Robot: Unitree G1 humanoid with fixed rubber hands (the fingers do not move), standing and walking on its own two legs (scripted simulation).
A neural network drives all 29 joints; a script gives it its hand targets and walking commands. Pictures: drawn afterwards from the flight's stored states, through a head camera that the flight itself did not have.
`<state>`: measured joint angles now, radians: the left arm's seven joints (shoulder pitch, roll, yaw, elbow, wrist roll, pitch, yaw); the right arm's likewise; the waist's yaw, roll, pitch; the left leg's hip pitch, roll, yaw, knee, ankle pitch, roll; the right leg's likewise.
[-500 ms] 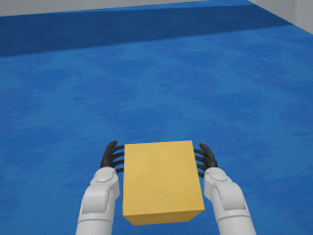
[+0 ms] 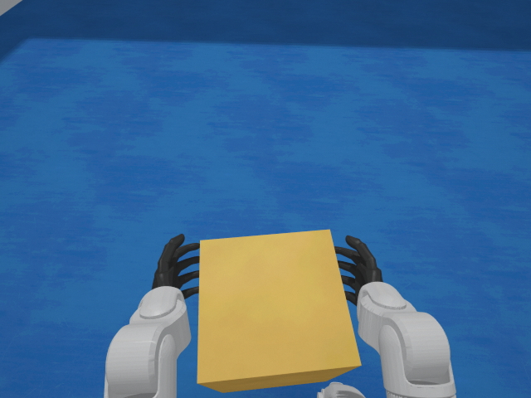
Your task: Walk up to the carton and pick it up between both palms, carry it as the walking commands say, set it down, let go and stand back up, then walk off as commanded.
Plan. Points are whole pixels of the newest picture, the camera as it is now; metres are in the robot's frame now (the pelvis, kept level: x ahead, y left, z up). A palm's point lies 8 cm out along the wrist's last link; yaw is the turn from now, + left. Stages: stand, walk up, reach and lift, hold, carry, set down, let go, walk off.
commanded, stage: carry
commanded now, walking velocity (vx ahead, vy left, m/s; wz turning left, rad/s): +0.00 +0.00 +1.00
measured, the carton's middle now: (270, 319) +0.24 +0.01 -0.01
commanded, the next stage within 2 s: none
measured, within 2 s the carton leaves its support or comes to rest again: neither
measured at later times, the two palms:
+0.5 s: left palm out of the picture +0.13 +0.28 +0.09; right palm (242, 285) +0.25 +0.05 +0.09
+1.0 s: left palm out of the picture -0.07 +0.35 +0.07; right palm (104, 394) +0.14 +0.19 +0.07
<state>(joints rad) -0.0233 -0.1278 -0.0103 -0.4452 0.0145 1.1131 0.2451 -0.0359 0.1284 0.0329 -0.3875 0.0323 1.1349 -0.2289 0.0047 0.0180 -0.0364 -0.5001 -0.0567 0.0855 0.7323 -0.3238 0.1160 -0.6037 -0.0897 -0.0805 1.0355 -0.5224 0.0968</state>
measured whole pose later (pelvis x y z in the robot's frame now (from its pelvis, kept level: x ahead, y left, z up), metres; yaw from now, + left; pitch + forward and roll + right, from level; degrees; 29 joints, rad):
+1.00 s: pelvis -0.12 +0.06 -0.01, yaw +54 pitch +5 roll +0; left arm -0.08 -0.13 -0.01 -0.43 0.01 1.09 0.24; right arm -0.10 0.13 0.01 -0.42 0.00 1.14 -0.22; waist -0.01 0.01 -0.02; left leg -0.57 -0.08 0.11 0.76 -0.28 0.12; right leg -0.55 -0.12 -0.09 1.00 -0.55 0.13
